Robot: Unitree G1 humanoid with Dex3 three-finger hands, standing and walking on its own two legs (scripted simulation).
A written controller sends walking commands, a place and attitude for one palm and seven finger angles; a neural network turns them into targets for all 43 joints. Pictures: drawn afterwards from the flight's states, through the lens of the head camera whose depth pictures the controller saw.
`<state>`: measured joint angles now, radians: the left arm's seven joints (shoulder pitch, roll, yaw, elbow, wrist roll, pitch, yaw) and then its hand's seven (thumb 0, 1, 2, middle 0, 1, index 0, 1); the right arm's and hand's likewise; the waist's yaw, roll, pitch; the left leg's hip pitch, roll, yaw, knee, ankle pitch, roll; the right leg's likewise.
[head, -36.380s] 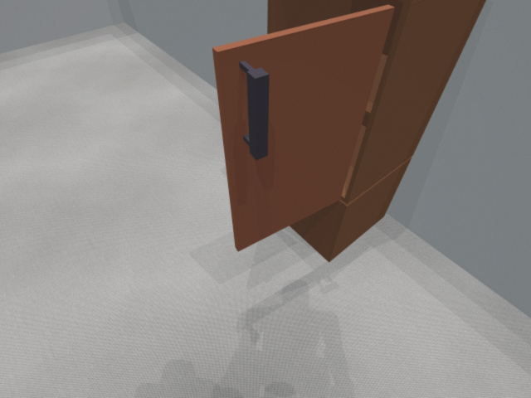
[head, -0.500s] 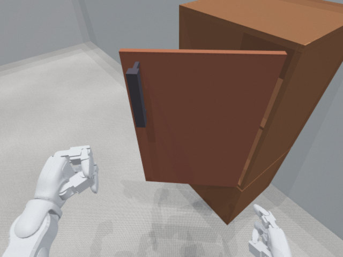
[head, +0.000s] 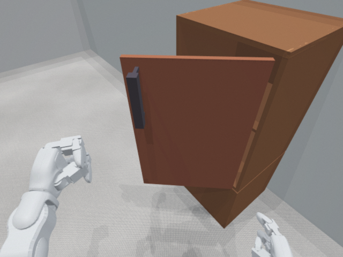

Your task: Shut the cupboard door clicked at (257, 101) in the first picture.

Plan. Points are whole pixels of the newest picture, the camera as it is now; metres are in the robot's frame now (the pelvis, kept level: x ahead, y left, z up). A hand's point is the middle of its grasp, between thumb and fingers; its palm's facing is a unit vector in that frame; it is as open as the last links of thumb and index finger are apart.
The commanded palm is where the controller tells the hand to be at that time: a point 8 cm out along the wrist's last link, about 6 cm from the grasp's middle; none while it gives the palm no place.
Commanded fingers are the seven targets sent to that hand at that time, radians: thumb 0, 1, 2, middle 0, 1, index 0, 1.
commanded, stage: bring the fist close to the handle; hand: left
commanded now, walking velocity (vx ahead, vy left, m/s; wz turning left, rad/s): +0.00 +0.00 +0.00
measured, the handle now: (138, 98) +0.49 +0.16 +0.15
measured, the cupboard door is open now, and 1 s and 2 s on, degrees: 47 47 43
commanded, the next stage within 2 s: push the door shut along its arc in 1.48 s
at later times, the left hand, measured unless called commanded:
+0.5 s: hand (118, 145) +0.30 +0.16 +0.15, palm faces +0.00 -1.00 -0.03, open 3.1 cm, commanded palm +0.27 +0.21 +0.15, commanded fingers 0.00 0.90 0.90 -1.30 -1.50 -1.30 -1.50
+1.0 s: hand (141, 121) +0.37 +0.12 +0.16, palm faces +0.03 -1.00 -0.01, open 3.1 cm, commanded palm +0.35 +0.17 +0.15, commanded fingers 0.00 0.90 0.90 -1.30 -1.50 -1.30 -1.50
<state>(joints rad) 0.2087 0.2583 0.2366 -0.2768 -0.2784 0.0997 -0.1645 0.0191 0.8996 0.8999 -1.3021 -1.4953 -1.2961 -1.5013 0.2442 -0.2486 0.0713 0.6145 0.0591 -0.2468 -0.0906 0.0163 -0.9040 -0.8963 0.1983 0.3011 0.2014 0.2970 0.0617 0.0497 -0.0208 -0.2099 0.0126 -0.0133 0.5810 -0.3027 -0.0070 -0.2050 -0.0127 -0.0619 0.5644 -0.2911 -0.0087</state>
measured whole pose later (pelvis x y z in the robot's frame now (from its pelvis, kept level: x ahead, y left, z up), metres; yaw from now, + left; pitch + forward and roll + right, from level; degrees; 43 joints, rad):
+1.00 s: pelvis +0.02 +0.00 +0.00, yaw -2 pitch -1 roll +0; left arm -0.31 0.16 0.11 0.18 -0.17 0.17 0.00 0.02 0.90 0.90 -1.30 -1.50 -1.30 -1.50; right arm 0.21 -0.23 0.06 0.65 0.04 -0.12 -0.06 0.01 -0.90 -0.90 0.20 0.30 0.20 0.30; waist 0.01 0.05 -0.03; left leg -0.22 0.01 0.02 0.54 -0.30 -0.01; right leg -0.24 -0.01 -0.03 0.56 -0.30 -0.01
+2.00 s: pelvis +0.00 +0.01 +0.00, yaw -2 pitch +2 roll +0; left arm -0.67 0.25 0.14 0.70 -0.16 -0.03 -0.09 0.02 0.90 0.90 -1.30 -1.50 -1.31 -1.50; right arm 0.28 -0.26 0.03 0.69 0.05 -0.10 -0.08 0.01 -0.91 -0.90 0.20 0.30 0.20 0.30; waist -0.04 0.03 -0.01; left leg -0.31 0.01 0.02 0.56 -0.28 0.00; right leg -0.32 -0.02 -0.03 0.56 -0.27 0.00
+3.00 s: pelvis +0.02 +0.01 -0.01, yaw -3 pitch +13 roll -1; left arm -1.15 0.43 0.25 1.26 -0.12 -0.18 -0.33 0.02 0.90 0.90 -1.30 -1.50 -1.29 -1.50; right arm 0.44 -0.30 0.01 0.72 0.01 -0.08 -0.05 0.01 -0.91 -0.90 0.20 0.30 0.20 0.30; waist -0.19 0.05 -0.06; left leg -0.57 0.03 0.03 0.69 -0.35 0.00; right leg -0.59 0.00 -0.01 0.67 -0.31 0.00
